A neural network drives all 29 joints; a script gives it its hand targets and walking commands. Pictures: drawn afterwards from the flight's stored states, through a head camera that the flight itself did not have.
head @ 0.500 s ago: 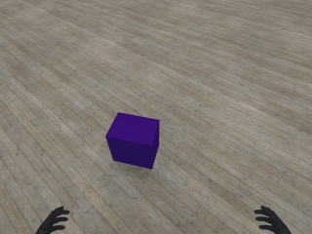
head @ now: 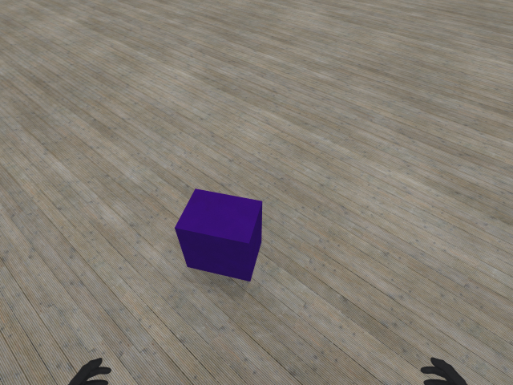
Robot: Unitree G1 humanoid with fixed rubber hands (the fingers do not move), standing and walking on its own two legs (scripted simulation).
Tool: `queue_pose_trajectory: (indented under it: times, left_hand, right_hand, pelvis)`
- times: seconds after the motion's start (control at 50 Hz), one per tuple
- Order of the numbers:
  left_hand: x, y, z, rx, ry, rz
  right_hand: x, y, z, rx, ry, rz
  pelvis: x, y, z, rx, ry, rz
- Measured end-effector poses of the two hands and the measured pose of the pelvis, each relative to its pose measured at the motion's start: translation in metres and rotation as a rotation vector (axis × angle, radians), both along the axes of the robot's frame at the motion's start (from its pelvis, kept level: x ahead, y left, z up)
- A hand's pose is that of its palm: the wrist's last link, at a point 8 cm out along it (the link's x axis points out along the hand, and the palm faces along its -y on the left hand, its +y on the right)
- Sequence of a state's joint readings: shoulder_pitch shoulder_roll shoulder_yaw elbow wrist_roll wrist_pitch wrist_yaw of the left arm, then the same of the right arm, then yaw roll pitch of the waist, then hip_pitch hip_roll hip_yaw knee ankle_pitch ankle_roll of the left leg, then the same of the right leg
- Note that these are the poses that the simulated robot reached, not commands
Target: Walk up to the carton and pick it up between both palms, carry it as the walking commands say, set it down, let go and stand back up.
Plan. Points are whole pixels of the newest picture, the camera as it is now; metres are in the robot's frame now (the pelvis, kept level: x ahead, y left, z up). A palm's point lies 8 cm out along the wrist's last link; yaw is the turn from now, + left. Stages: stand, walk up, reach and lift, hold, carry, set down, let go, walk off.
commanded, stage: stand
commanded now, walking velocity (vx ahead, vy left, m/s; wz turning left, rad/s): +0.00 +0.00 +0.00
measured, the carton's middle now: (223, 235) +0.82 +0.16 -0.62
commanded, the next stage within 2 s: walk up in 1.32 s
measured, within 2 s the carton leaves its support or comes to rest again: neither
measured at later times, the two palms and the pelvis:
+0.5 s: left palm out of the picture +0.10 +0.31 -0.09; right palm out of the picture +0.10 -0.31 -0.09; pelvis +0.00 +0.00 +0.01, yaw +0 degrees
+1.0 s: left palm out of the picture +0.11 +0.31 -0.09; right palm out of the picture +0.10 -0.31 -0.09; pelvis +0.00 +0.00 +0.01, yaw +0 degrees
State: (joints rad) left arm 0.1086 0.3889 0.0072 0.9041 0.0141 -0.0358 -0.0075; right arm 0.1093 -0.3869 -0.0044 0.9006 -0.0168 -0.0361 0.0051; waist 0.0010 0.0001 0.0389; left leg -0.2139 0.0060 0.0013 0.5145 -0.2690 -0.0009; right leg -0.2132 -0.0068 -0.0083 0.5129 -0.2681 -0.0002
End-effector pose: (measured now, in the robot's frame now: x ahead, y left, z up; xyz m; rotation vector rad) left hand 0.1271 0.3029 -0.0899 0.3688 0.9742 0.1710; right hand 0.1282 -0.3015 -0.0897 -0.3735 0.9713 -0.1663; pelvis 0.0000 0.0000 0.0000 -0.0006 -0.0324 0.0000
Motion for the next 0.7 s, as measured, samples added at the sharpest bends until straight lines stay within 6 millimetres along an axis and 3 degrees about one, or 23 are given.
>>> queue_pose_trajectory:
  times: [0.42,0.7]
  left_hand:
    - [-0.02,0.005,-0.001,0.009,0.091,0.037]
    - [-0.024,0.006,-0.001,0.013,0.117,0.048]
  right_hand:
    - [-0.023,-0.008,-0.002,-0.004,0.097,-0.051]
    - [-0.028,-0.011,-0.003,-0.007,0.124,-0.064]
  pelvis:
    - [-0.002,-0.001,0.009,0.001,-0.008,-0.001]
    - [0.0,-0.002,0.011,0.001,-0.007,-0.001]
